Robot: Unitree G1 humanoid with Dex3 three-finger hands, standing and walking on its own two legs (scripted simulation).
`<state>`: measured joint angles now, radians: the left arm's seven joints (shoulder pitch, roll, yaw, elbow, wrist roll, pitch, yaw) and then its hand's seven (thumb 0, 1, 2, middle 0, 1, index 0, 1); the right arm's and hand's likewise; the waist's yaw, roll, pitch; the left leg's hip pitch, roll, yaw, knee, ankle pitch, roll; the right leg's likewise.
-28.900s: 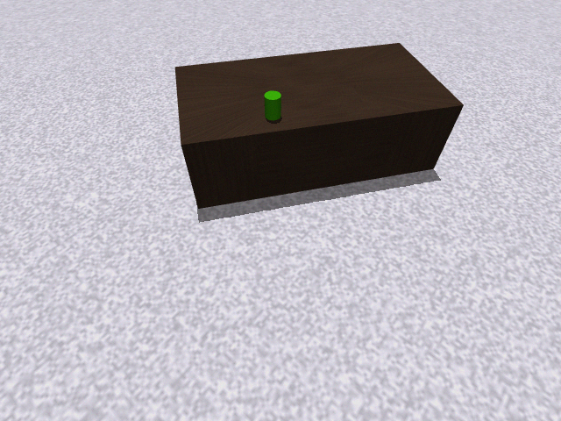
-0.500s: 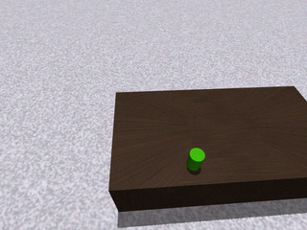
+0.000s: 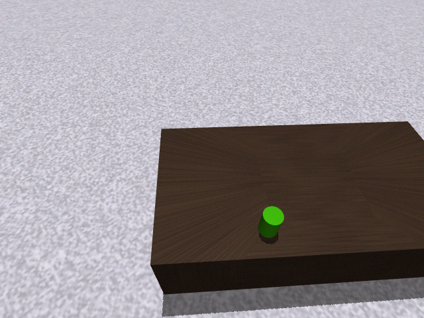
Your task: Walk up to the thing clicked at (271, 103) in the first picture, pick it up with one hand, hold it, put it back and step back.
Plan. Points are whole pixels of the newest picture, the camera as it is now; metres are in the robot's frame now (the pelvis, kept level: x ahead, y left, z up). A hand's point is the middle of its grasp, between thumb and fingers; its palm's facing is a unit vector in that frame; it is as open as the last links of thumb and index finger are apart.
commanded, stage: stand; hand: right
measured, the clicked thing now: (270, 222) +0.46 -0.21 -0.34
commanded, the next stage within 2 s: step back in 0.26 s
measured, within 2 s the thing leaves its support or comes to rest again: neither
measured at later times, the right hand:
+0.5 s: hand out of the picture +0.07 -0.29 -0.17, palm faces -0.01 +0.93 -0.36, open 7.4 cm
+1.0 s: hand out of the picture -0.03 -0.27 -0.18, palm faces -0.14 +0.89 -0.42, open 7.4 cm
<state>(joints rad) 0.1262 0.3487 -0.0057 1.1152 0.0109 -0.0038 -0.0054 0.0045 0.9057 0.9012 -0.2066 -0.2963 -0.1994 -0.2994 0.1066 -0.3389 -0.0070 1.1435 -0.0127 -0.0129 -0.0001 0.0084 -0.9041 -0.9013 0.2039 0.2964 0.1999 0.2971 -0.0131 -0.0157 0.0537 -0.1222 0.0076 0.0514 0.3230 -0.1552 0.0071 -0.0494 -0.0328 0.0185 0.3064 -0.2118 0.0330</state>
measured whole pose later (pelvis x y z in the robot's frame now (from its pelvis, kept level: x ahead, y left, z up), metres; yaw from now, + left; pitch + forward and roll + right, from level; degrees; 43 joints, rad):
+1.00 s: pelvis -0.15 +0.00 -0.03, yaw +5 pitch -3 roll +1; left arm 0.05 0.38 0.06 0.82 0.01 0.06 0.01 0.00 0.90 0.90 -0.21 -0.30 -0.20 -0.30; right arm 0.12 -0.38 -0.04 0.92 -0.03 0.04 0.00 0.01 -0.91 -0.90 0.20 0.30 0.20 0.30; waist 0.01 -0.06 0.22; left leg -0.27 -0.05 -0.01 0.71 -0.38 0.03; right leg -0.42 -0.08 -0.03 0.76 -0.34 0.00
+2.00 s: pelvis -0.44 +0.03 -0.01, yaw +1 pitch -1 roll -2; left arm 0.11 0.39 0.07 0.80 0.01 0.08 0.01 0.00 0.91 0.90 -0.21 -0.30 -0.20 -0.30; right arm 0.18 -0.35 -0.04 0.88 -0.04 0.02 -0.02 0.01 -0.90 -0.90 0.21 0.30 0.20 0.30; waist -0.01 -0.05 0.16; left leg -0.30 0.01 -0.02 0.57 -0.25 0.03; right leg -0.46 0.11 0.17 1.23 -0.49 0.01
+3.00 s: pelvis -0.65 -0.03 -0.02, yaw +2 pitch -3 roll +0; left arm 0.24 0.36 0.06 0.97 0.04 -0.01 -0.03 0.01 0.90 0.90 -0.21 -0.30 -0.20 -0.30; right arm 0.21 -0.40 -0.06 0.94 -0.03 -0.01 0.01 0.01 -0.90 -0.90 0.20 0.30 0.20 0.30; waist 0.03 0.02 0.05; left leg -0.35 0.00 -0.03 0.81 -0.48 0.00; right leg -0.19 -0.02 -0.01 0.56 -0.33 0.00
